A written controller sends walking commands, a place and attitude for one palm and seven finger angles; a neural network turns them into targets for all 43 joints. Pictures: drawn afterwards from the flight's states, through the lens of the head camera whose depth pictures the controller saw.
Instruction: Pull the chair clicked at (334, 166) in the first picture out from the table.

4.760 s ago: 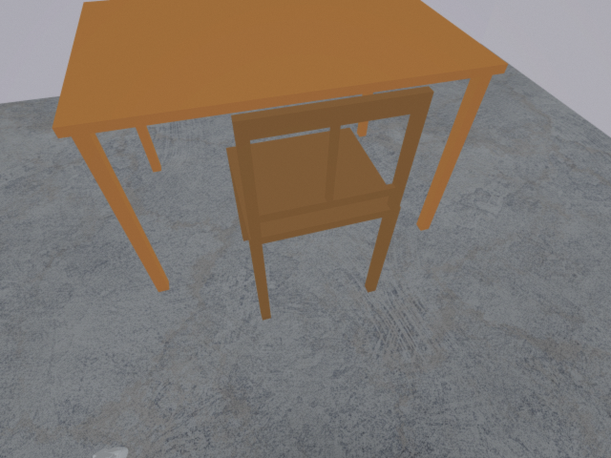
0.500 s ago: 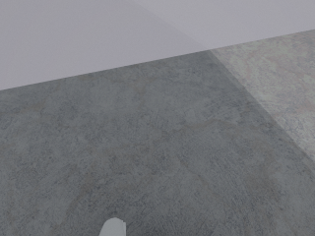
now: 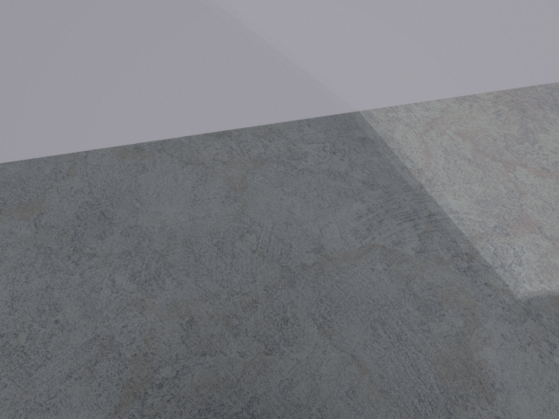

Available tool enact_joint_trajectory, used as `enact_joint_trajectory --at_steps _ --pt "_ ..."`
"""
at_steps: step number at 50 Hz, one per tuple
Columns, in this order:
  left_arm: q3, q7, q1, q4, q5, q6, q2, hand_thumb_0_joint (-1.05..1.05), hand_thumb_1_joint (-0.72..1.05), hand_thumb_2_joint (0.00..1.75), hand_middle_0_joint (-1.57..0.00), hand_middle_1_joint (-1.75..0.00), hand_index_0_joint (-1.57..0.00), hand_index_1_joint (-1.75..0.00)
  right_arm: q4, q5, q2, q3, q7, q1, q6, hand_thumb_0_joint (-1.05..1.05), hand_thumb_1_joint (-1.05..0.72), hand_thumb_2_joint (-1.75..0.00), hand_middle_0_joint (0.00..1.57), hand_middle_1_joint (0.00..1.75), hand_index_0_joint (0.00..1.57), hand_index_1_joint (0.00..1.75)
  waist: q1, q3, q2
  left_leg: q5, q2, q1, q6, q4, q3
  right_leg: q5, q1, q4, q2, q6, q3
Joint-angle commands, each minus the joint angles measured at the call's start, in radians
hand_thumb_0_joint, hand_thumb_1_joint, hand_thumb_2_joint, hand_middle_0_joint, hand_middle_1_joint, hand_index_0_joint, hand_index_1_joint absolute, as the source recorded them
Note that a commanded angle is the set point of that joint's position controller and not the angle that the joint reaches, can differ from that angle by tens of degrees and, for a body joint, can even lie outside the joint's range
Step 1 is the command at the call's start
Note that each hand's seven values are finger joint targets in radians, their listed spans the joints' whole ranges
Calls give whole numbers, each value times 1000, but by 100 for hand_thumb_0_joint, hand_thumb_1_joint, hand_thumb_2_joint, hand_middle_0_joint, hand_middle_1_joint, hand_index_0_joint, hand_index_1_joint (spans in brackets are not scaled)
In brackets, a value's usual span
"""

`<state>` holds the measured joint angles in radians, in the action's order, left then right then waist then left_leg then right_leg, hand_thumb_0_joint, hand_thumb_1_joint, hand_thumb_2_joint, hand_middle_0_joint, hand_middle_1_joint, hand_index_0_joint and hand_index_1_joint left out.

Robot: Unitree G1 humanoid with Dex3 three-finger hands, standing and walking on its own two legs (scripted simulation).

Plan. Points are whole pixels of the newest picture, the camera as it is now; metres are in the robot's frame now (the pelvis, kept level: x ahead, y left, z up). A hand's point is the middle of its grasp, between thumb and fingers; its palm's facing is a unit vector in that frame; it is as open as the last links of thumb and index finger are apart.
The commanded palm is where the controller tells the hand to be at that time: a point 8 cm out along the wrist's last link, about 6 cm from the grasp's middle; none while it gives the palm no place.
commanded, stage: turn to face it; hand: left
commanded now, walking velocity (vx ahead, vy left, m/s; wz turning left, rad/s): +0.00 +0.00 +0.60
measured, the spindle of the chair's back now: out of the picture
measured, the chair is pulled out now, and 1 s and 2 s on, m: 0.00 0.00 0.00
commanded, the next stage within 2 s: none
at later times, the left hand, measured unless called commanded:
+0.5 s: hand out of the picture +0.08 +0.18 -0.14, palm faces +0.27 -0.92 -0.27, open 7.4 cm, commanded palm none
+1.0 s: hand out of the picture -0.18 +0.10 -0.17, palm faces +0.63 -0.73 -0.27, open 7.4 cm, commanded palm none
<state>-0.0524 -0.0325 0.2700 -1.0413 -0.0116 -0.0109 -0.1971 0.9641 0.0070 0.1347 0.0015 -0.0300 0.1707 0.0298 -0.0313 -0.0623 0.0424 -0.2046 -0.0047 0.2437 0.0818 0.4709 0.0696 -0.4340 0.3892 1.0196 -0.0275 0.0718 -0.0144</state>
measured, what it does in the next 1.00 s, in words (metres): steps on the spot, turning left: right foot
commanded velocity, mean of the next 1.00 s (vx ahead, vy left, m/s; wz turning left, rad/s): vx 0.00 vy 0.00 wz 0.60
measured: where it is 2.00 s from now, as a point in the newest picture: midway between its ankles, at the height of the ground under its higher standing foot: outside the picture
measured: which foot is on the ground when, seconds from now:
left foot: down 0.00-0.50, up 0.52-1.00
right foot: up 0.00-0.48, down 0.50-1.00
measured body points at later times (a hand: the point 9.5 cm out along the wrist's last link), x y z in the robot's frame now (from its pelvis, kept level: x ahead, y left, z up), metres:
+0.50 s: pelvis -0.01 -0.05 -0.01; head +0.02 -0.06 +0.44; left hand +0.07 +0.23 -0.12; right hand +0.02 -0.29 -0.17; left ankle +0.03 +0.06 -0.74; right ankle +0.01 -0.16 -0.74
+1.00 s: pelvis -0.04 -0.05 -0.01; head +0.01 -0.02 +0.44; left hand -0.21 +0.14 -0.15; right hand +0.25 -0.17 -0.14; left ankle -0.13 +0.04 -0.72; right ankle +0.01 -0.16 -0.74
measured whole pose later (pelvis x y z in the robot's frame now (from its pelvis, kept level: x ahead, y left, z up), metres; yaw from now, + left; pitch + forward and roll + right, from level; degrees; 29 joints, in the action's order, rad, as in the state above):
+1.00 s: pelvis -0.04 -0.05 -0.01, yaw +36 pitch +1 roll +2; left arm -0.05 -0.02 0.34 -0.95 -0.03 -0.03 -0.22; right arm 0.89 0.01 0.29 0.08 0.02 0.04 -0.07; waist -0.06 -0.11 0.02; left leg -0.42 0.03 0.33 -0.07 0.75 0.08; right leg -0.33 0.23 0.56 -0.17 0.02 0.27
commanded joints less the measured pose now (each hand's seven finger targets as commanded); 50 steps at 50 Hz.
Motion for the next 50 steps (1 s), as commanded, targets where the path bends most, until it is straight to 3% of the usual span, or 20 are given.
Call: enact_joint_trajectory --at_steps 1,2,5,11,14,19,21,23,24,25,26,27,28,30,31,37,42,47,49,50 --pt "-34 2 72 46 -10 -15 -65 0 90 90 -20 -30 -20 -30 -16 1 195 56 -3 94 -7 0 -90 -90 20 30 20 30 6 84 -199 416 225 -48 43 -200 -264 92 61 80 -28 17 1" --pt "-41 3 42 56 -15 -18 -66 0 90 90 -20 -30 -20 -30 -18 4 183 68 -2 115 -11 0 -90 -90 20 30 20 30 14 71 -167 342 218 -37 36 -213 -294 117 86 92 -30 21 -2" --pt "-49 5 -27 90 -16 -24 -72 0 90 90 -20 -30 -20 -30 -13 8 199 78 -1 137 -19 0 -90 -90 20 30 20 30 28 57 -182 180 207 -42 34 -235 -357 146 144 92 -37 31 -16" --pt "-50 5 -146 150 -6 -22 -88 0 90 90 -20 -30 -20 -30 -2 13 226 97 -3 210 -26 0 -90 -90 20 30 20 30 66 111 -184 195 206 -150 72 -201 -472 77 179 -24 -22 33 -31" --pt "-46 5 -197 177 0 -22 -90 0 90 90 -20 -30 -20 -30 1 15 237 104 -3 232 -34 0 -90 -90 20 30 20 30 83 111 -175 197 204 -139 94 -191 -533 20 144 -99 1 23 -35" --pt "-41 -1 -166 196 11 -23 -85 0 90 90 -20 -30 -20 -30 -17 19 264 120 1 196 -51 0 -90 -90 20 30 20 30 66 123 -185 159 184 -44 94 -180 -590 -5 -7 -262 45 -5 -38" --pt "-45 -5 -109 186 15 -24 -93 0 90 90 -20 -30 -20 -30 -32 20 271 127 7 159 -58 0 -90 -90 20 30 20 30 44 121 -201 90 158 27 69 -190 -586 24 -111 -358 62 -18 -26" --pt "-53 -9 -36 175 17 -19 -111 0 90 90 -20 -30 -20 -30 -47 13 260 130 14 118 -65 0 -90 -90 20 30 20 30 11 119 -178 -20 106 143 10 -171 -545 137 -290 -573 56 -33 -5" --pt "-59 -16 -14 171 14 -15 -146 0 90 90 -20 -30 -20 -30 -52 4 223 129 18 111 -71 0 -90 -90 20 30 20 30 1 106 -89 -176 66 280 -36 -113 -498 153 -426 -703 -22 -61 -68" --pt "-73 -23 -18 191 -4 -11 -228 0 90 90 -20 -30 -20 -30 -69 -5 161 123 17 123 -73 0 -90 -90 20 30 20 30 -5 91 178 -322 -42 460 -106 149 -313 -36 -488 -843 -282 -138 -328" --pt "-63 -21 -71 219 -7 -16 -255 0 90 90 -20 -30 -20 -30 -86 13 182 130 12 123 -67 0 -90 -90 20 30 20 30 11 41 247 -362 -101 459 -141 421 -161 -68 -292 -887 -461 -217 -433" --pt "-53 -25 -159 248 -2 -18 -229 0 90 90 -20 -30 -20 -30 -83 20 212 136 21 123 -73 0 -90 -90 20 30 20 30 53 16 115 -318 -51 362 -130 567 -183 -32 -121 -884 -449 -228 -340" --pt "-52 -20 -211 257 3 -5 -190 0 90 90 -20 -30 -20 -30 -59 25 200 134 30 146 -91 0 -90 -90 20 30 20 30 89 -2 110 -234 -24 317 -134 655 -170 -22 -51 -883 -355 -187 -251" --pt "-33 -10 -212 250 6 9 -141 0 90 90 -20 -30 -20 -30 -41 24 183 126 44 160 -96 0 -90 -90 20 30 20 30 104 -50 99 -135 3 325 -154 756 -116 170 -53 -818 -252 -147 -85" --pt "-30 -7 -168 238 5 17 -130 0 90 90 -20 -30 -20 -30 -48 21 181 122 47 149 -91 0 -90 -90 20 30 20 30 88 -40 105 -114 9 353 -161 769 -103 278 -115 -780 -242 -147 -44" --pt "-35 -5 44 175 -7 27 -168 0 90 90 -20 -30 -20 -30 -109 17 189 109 50 -28 -93 0 -90 -90 20 30 20 30 -5 28 128 -179 39 391 -188 662 -72 624 -348 -671 -297 -171 -14" --pt "-38 -2 104 161 -18 22 -198 0 90 90 -20 -30 -20 -30 -134 10 187 90 54 -126 -92 0 -90 -90 20 30 20 30 -27 53 162 -235 37 323 -179 533 -34 744 -381 -637 -322 -183 28" --pt "-54 1 83 161 -23 9 -238 0 90 90 -20 -30 -20 -30 -155 -1 185 74 55 -153 -75 0 -90 -90 20 30 20 30 -32 100 201 -256 28 154 -144 287 21 720 -345 -588 -358 -183 75" --pt "-60 4 70 155 -19 5 -243 0 90 90 -20 -30 -20 -30 -149 1 197 74 51 -106 -63 0 -90 -90 20 30 20 30 -6 133 185 -156 16 52 -131 103 49 708 -333 -511 -348 -142 129" --pt "-61 7 62 153 -10 2 -240 0 90 90 -20 -30 -20 -30 -136 4 222 81 51 -47 -56 0 -90 -90 20 30 20 30 28 166 146 -12 20 -77 -120 -47 42 651 -281 -409 -327 -96 179"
